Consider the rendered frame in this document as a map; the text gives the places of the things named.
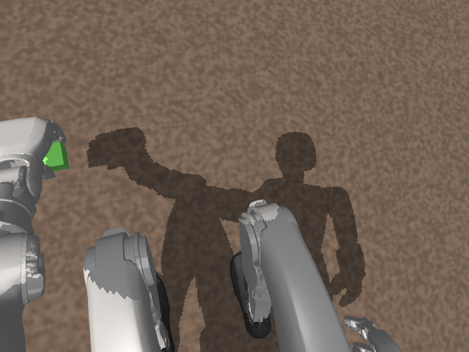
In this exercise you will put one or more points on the right robot foot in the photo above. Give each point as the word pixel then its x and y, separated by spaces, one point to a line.
pixel 255 329

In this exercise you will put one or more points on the right robot hand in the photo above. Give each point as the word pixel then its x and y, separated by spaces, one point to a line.
pixel 379 340

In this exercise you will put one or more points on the small box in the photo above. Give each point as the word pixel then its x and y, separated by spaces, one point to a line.
pixel 56 157

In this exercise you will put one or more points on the left robot arm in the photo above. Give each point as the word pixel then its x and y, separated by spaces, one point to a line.
pixel 22 266

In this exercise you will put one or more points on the left robot foot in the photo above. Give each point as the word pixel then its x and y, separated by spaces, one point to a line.
pixel 165 313

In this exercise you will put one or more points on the left robot hand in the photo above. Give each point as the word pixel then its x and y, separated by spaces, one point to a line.
pixel 30 136

